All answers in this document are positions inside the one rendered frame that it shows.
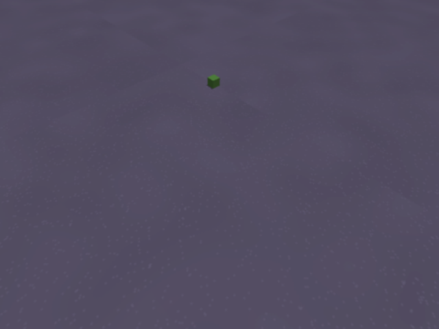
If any cube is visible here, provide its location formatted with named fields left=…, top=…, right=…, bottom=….
left=208, top=75, right=220, bottom=88

